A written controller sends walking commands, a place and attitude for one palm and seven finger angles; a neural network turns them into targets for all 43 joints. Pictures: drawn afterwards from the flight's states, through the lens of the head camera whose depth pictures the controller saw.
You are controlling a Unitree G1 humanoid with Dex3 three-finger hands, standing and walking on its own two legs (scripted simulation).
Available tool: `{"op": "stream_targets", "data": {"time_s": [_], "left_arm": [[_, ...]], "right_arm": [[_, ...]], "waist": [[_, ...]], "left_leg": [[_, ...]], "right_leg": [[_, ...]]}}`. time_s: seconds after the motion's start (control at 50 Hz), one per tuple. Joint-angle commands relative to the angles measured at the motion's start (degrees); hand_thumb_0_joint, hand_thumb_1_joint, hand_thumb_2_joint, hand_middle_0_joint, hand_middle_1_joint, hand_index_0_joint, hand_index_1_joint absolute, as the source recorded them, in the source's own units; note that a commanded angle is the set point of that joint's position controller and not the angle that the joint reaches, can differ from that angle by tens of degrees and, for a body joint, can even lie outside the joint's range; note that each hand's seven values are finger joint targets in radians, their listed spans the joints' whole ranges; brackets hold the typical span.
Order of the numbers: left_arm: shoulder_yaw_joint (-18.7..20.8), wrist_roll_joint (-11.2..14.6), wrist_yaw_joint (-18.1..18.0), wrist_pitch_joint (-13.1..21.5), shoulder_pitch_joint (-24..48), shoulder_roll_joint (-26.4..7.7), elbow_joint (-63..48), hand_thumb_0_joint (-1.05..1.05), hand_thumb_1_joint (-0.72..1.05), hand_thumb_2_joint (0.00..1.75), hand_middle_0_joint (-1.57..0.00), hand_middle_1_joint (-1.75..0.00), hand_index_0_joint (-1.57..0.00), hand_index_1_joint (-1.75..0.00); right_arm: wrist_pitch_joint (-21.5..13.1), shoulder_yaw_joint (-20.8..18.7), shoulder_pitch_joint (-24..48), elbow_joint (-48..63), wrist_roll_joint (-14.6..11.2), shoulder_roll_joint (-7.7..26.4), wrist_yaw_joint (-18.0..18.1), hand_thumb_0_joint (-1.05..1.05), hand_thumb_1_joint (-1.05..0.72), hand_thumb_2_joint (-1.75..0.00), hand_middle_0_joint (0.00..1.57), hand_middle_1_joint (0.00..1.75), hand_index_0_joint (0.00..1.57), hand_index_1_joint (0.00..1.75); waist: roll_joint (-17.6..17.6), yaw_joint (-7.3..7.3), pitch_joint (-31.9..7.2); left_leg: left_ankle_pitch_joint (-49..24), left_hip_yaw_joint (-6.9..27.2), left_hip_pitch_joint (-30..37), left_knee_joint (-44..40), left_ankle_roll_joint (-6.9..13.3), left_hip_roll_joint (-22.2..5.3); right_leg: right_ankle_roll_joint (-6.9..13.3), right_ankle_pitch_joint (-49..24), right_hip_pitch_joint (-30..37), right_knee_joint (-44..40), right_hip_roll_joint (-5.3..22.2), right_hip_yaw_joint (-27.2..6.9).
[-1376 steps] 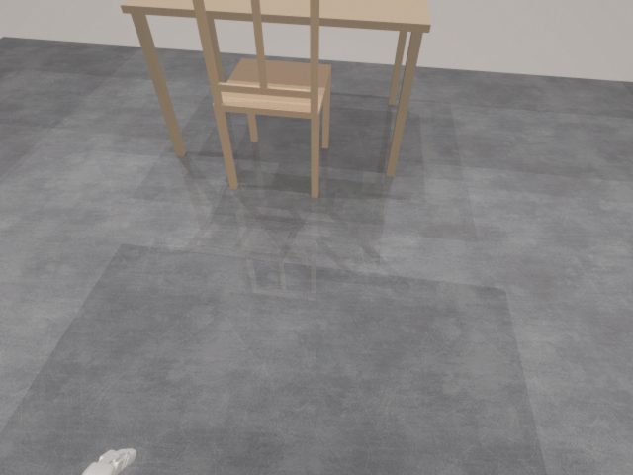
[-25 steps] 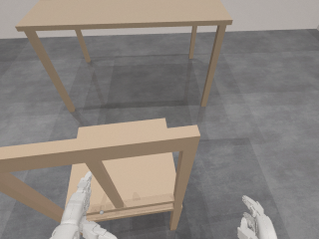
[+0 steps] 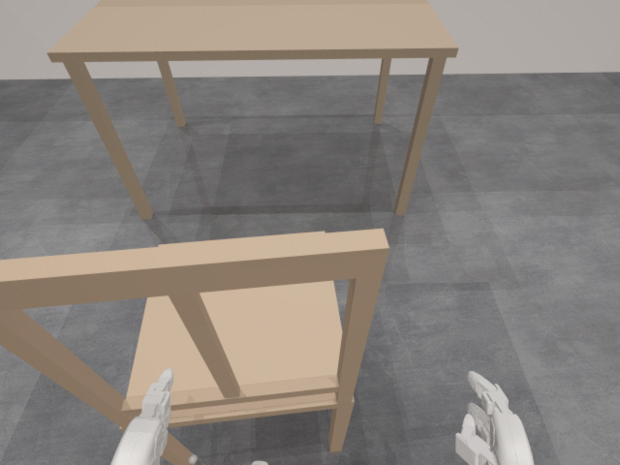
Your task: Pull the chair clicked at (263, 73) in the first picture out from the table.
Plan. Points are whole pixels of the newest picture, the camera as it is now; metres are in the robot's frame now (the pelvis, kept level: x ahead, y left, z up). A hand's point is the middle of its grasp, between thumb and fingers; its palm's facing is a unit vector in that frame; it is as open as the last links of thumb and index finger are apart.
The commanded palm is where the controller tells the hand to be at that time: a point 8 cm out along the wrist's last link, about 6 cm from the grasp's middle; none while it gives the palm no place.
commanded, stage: draw the fingers out of the gap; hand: left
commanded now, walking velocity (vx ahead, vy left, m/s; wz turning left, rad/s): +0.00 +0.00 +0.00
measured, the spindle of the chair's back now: (212, 352) +0.28 +0.15 -0.02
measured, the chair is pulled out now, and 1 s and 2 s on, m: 0.72 0.72 0.71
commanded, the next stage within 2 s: draw the hand back to the body in 0.02 s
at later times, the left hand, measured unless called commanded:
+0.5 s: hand (155, 438) +0.15 +0.17 +0.06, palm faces +0.03 -1.00 -0.09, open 17.5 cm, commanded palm +0.11 +0.24 +0.07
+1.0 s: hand (71, 409) +0.17 +0.23 +0.11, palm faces +0.24 -0.88 -0.42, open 13.9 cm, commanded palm +0.14 +0.28 +0.17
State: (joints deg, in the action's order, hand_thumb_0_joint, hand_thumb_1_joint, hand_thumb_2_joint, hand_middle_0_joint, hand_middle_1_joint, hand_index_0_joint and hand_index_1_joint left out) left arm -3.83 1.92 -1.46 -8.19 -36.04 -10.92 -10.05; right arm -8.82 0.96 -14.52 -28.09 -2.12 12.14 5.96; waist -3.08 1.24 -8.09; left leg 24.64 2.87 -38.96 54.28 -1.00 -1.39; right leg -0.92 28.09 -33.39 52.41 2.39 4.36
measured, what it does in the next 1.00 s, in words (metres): stands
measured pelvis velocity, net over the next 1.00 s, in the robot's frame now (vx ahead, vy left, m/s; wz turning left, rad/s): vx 0.01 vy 0.01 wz -0.01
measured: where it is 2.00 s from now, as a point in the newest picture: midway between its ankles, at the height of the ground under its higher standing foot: outside the picture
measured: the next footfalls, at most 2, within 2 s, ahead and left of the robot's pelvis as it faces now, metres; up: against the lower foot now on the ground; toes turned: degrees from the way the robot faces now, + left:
none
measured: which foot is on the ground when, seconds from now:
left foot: down 0.00-1.00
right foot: down 0.00-1.00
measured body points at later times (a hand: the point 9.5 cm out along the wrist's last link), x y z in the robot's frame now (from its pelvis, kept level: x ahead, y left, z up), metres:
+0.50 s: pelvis -0.01 +0.00 -0.02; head +0.02 -0.01 +0.43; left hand +0.15 +0.22 +0.07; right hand +0.18 -0.23 -0.10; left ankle +0.02 +0.13 -0.69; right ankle -0.02 -0.13 -0.69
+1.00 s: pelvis +0.01 +0.01 +0.04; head +0.00 +0.00 +0.49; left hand +0.15 +0.28 +0.13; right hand +0.21 -0.20 -0.03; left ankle +0.02 +0.13 -0.69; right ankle -0.02 -0.13 -0.69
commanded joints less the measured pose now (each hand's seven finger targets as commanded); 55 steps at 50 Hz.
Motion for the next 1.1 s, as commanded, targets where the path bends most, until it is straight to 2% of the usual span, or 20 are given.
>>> {"op": "stream_targets", "data": {"time_s": [0.0,0.12,0.14,0.18,0.26,0.28,0.38,0.44,0.5,0.56,0.62,0.64,0.66,0.68,0.7,0.76,0.86,0.9,0.96,1.08], "left_arm": [[2.53,0.32,0.38,4.42,-5.07,-4.29,-13.02,0.0,-0.55,0.2,0.0,0.0,0.0,0.0],[2.2,0.39,2.24,6.28,-9.16,-4.33,-15.26,0.0,-0.55,0.2,0.0,0.0,0.0,0.0],[4.32,6.56,2.43,13.27,-4.79,-0.88,-22.71,0.0,-0.55,0.2,0.0,0.0,0.0,0.0],[7.89,6.38,2.72,17.74,-7.48,-5.11,-20.64,0.0,-0.55,0.2,0.0,0.0,0.0,0.0],[10.53,8.05,3.92,24.39,-8.21,-5.73,-22.29,0.0,-0.55,0.2,0.0,0.0,0.0,0.0],[9.18,8.39,4.64,26.32,-8.27,-4.05,-21.74,0.0,-0.55,0.2,0.0,0.0,0.0,0.0],[11.56,11.37,11.35,34.34,-8.81,-4.43,-14.54,0.0,-0.55,0.2,0.0,0.0,0.0,0.0],[15.27,13.09,13.83,31.06,-8.95,-7.26,-15.37,0.0,-0.55,0.2,0.0,0.0,0.0,0.0],[18.52,15.06,13.51,27.89,-6.07,-9.68,-20.98,0.0,-0.55,0.2,0.0,0.0,0.0,0.0],[19.58,15.79,11.95,27.23,-3.58,-10.46,-24.85,0.0,-0.48,0.24,-0.01,-0.02,-0.01,-0.02],[17.49,15.71,11.62,27.01,-1.35,-8.6,-24.47,0.0,-0.37,0.29,-0.02,-0.04,-0.02,-0.04],[20.17,4.97,3.12,20.43,-5.46,-19.5,-23.18,0.0,-0.33,0.31,-0.03,-0.05,-0.03,-0.05],[18.33,3.87,-0.61,17.43,-5.45,-15.14,-24.82,0.0,-0.3,0.32,-0.04,-0.05,-0.04,-0.05],[16.64,3.05,-2.02,16.41,-4.18,-13.28,-26.41,0.0,-0.26,0.34,-0.04,-0.06,-0.04,-0.06],[15.81,2.2,-3.36,15.21,-4.94,-11.83,-24.88,0.0,-0.22,0.36,-0.04,-0.07,-0.04,-0.07],[17.82,1.08,-5.78,13.27,-4.2,-13.87,-23.98,0.0,-0.12,0.41,-0.06,-0.09,-0.06,-0.09],[20.6,-0.11,-7.99,13.25,1.72,-17.95,-30.46,0.0,0.07,0.5,-0.08,-0.13,-0.08,-0.13],[20.16,-0.31,-8.42,13.09,2.0,-16.7,-30.02,0.0,0.14,0.53,-0.1,-0.14,-0.1,-0.14],[22.55,-0.29,-9.08,12.94,6.03,-19.67,-32.95,0.0,0.25,0.58,-0.11,-0.16,-0.11,-0.16],[25.0,-0.23,-10.25,12.18,10.26,-20.89,-34.84,0.0,0.47,0.69,-0.14,-0.21,-0.14,-0.21]], "right_arm": [[-3.48,-3.11,5.46,9.55,-0.02,5.96,0.69,0.0,-0.9,-0.9,0.2,0.3,0.2,0.3],[-4.19,-3.71,5.47,9.71,-0.03,5.73,1.1,0.0,-0.9,-0.9,0.2,0.3,0.2,0.3],[-5.5,-3.76,4.6,9.11,0.16,5.08,1.31,0.0,-0.9,-0.9,0.2,0.3,0.2,0.3],[-6.29,-4.18,4.47,6.9,-0.01,5.2,1.38,0.0,-0.9,-0.9,0.2,0.3,0.2,0.3],[-7.02,-4.71,4.76,5.01,-0.53,4.32,0.83,0.0,-0.9,-0.9,0.2,0.3,0.2,0.3],[-7.11,-4.57,4.94,4.76,-0.57,4.05,0.42,0.0,-0.9,-0.9,0.2,0.3,0.2,0.3],[-7.06,-5.05,7.84,3.9,-0.93,4.52,-1.36,0.0,-0.9,-0.9,0.2,0.3,0.2,0.3],[-6.24,-4.97,9.28,6.22,-1.83,5.0,-0.55,0.0,-0.9,-0.9,0.2,0.3,0.2,0.3],[-6.32,-4.17,9.47,6.95,-2.27,4.81,0.6,0.0,-0.9,-0.9,0.2,0.3,0.2,0.3],[-7.58,-3.5,9.23,6.15,-2.36,4.51,1.37,0.0,-0.9,-0.9,0.2,0.3,0.2,0.3],[-9.22,-2.76,8.19,4.9,-2.37,4.8,1.23,0.0,-0.9,-0.9,0.2,0.3,0.2,0.3],[-6.51,-2.45,8.96,4.99,-0.83,4.42,2.3,0.0,-0.9,-0.9,0.2,0.3,0.2,0.3],[-5.56,-1.99,9.48,5.89,-0.75,3.61,2.65,0.0,-0.9,-0.9,0.2,0.3,0.2,0.3],[-5.22,-1.79,8.41,6.32,-0.64,3.93,2.68,0.0,-0.9,-0.9,0.2,0.3,0.2,0.3],[-4.25,-1.62,8.86,5.7,-0.48,3.74,2.74,0.0,-0.9,-0.9,0.2,0.3,0.2,0.3],[-2.34,-1.43,10.11,5.24,-0.32,4.19,3.05,0.0,-0.9,-0.9,0.2,0.3,0.2,0.3],[-3.12,-0.38,10.57,5.19,0.18,4.99,3.09,0.0,-0.9,-0.9,0.2,0.3,0.2,0.3],[-3.54,-0.11,10.21,4.5,0.33,4.82,2.86,0.0,-0.9,-0.9,0.2,0.3,0.2,0.3],[-4.37,0.14,10.68,3.66,0.59,5.45,2.72,0.0,-0.9,-0.9,0.2,0.3,0.2,0.3],[-6.03,0.68,10.8,1.65,1.01,5.76,2.27,0.0,-0.9,-0.9,0.2,0.3,0.2,0.3]], "waist": [[2.17,0.47,-3.93],[2.79,0.42,-4.26],[5.93,0.37,-4.24],[2.71,-0.76,-6.05],[-1.69,-1.58,-7.03],[-1.93,-1.23,-6.37],[3.5,-1.3,-5.25],[3.43,-2.3,-6.53],[0.8,-2.68,-7.66],[0.46,-2.57,-5.5],[0.01,-1.64,-1.7],[-1.55,-5.85,-3.03],[-0.16,-4.11,1.42],[0.67,-3.35,1.5],[-0.91,-3.38,3.8],[2.69,-3.68,5.89],[-2.66,-4.0,3.76],[-4.2,-3.9,4.65],[-3.77,-4.01,3.86],[-5.24,-4.3,3.08]], "left_leg": [[-9.3,-0.85,5.65,-7.3,2.79,1.18],[-8.94,-0.81,4.25,-5.58,3.08,1.45],[-10.75,-0.6,3.68,-3.79,2.67,1.68],[-11.31,-1.13,4.09,-3.3,2.56,1.54],[-13.35,-1.08,4.55,-2.62,2.15,1.22],[-13.19,-1.09,4.29,-2.35,2.01,1.3],[-10.26,-0.69,-0.2,-0.22,1.81,1.01],[-6.83,-0.87,1.38,-2.24,2.03,0.92],[-6.75,-0.65,4.67,-4.26,2.25,0.81],[-7.75,-0.24,6.55,-5.89,2.38,0.46],[-7.13,0.27,7.99,-8.18,2.18,0.13],[-6.02,-0.17,11.17,-10.49,1.77,-1.2],[-5.0,-0.56,11.7,-11.29,1.76,-0.74],[-5.1,-0.43,12.91,-11.82,1.74,-0.73],[-5.14,-0.71,13.89,-12.66,1.82,-0.91],[-6.26,-0.63,16.6,-15.5,2.1,-1.18],[-9.25,-0.32,22.99,-21.0,1.9,-0.9],[-11.04,-0.22,25.15,-22.73,1.7,-1.02],[-12.82,0.11,27.35,-24.75,1.57,-1.11],[-18.3,0.17,30.9,-27.56,1.21,-1.15]], "right_leg": [[1.47,-10.3,-0.33,-8.65,-1.25,0.56],[1.4,-9.86,-1.63,-7.6,-1.38,0.5],[1.37,-11.61,-3.17,-6.48,-2.21,2.05],[1.94,-11.85,-2.45,-5.65,-2.36,1.11],[2.22,-12.93,-2.73,-4.17,-2.4,0.77],[2.07,-12.87,-3.57,-3.65,-2.33,1.06],[1.6,-11.88,-3.46,-3.04,-2.1,-0.21],[1.48,-7.41,-0.47,-5.47,-1.66,-1.6],[1.6,-6.71,1.68,-7.3,-1.48,-1.74],[1.79,-7.38,2.41,-8.86,-1.79,-1.26],[1.67,-6.6,1.48,-10.32,-2.16,0.01],[3.04,-5.62,5.28,-14.29,-0.17,-4.35],[2.81,-4.7,4.76,-16.78,0.18,-3.72],[2.61,-5.14,5.02,-17.14,0.48,-3.22],[2.75,-5.17,5.38,-17.9,0.31,-2.81],[2.62,-6.9,8.75,-21.04,0.1,-2.28],[2.76,-10.72,14.82,-23.13,0.15,-1.69],[2.74,-12.61,15.94,-23.86,0.13,-1.46],[2.89,-14.43,18.99,-25.34,-0.08,-1.48],[2.89,-18.94,23.33,-26.2,-0.08,-1.49]]}}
